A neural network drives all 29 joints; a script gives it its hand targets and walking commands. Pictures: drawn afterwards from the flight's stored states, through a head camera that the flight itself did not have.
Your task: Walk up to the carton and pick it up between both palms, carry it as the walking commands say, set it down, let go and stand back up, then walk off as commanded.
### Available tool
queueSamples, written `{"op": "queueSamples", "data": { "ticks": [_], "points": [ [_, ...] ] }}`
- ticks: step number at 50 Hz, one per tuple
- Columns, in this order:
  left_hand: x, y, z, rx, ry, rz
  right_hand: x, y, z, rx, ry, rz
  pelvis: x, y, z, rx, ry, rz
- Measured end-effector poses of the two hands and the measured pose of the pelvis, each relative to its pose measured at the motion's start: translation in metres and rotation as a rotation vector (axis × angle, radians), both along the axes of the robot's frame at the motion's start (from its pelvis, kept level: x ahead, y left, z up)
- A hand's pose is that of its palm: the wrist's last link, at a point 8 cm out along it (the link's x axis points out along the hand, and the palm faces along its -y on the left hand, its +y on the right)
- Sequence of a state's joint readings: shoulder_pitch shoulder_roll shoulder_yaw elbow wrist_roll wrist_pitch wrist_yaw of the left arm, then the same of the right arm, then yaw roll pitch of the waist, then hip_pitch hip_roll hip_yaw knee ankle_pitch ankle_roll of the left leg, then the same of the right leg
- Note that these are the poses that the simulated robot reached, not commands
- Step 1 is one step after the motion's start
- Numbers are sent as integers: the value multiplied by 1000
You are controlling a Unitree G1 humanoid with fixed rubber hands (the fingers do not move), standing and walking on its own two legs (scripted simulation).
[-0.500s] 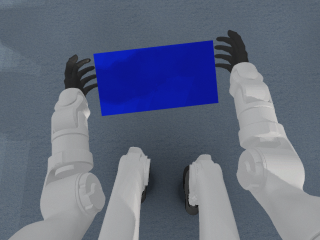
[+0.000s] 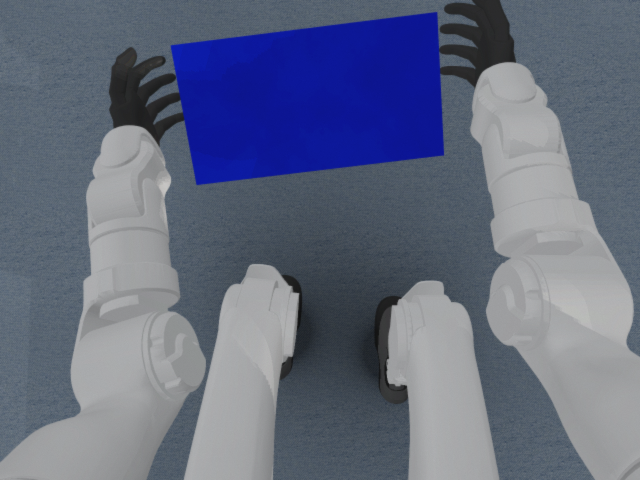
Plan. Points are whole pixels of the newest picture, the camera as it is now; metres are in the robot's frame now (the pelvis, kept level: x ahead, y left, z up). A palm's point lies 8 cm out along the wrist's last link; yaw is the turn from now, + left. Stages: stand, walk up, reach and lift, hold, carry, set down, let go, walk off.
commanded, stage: set down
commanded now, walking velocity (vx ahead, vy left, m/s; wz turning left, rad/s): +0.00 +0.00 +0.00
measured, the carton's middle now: (312, 109) +0.52 +0.06 -0.21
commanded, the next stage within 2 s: none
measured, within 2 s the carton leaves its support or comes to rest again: rests again in 1.78 s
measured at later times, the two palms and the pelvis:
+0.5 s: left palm (170, 135) +0.48 +0.25 -0.19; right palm (461, 87) +0.55 -0.13 -0.20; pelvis +0.00 +0.00 -0.06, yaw +0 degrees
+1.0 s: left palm (188, 138) +0.49 +0.25 -0.25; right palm (451, 98) +0.56 -0.13 -0.26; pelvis +0.00 +0.00 -0.09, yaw +0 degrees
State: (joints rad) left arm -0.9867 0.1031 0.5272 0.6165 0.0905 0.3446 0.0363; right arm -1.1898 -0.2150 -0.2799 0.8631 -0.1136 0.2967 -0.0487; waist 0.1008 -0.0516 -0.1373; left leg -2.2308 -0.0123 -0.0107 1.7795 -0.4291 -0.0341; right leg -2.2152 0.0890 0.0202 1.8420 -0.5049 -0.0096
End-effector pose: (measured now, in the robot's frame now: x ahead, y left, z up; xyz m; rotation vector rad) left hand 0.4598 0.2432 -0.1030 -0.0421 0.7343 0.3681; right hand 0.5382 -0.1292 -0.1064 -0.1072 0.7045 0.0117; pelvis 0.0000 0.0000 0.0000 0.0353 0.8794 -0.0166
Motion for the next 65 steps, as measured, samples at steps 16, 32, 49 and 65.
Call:
{"op": "queueSamples", "data": {
  "ticks": [16, 32, 49, 65],
  "points": [
    [11, 4, -57, 8, 4, -11, 10, 4, -58, -10, 9, 9, -3, 3, -40, 1, -21, 2],
    [20, 5, -115, 8, 27, -25, 19, 3, -116, -31, 38, 25, -4, 5, -73, 1, -84, 2],
    [25, 4, -145, -4, 55, -33, 22, 1, -149, -42, 74, 38, 4, 3, -88, 6, -171, -5],
    [18, 2, -152, -7, 75, -43, 16, -2, -156, -46, 95, 51, -2, 1, -93, 11, -222, -6]
  ]
}}
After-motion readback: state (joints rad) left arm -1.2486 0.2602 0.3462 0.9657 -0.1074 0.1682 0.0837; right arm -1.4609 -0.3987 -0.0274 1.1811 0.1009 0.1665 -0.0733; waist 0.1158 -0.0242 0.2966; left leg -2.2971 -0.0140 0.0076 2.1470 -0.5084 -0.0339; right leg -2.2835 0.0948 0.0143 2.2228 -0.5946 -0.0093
